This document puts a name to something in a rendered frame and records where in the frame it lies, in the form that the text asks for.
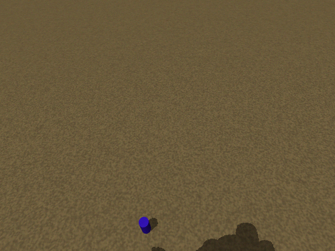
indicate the can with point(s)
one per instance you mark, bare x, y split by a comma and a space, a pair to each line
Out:
145, 225

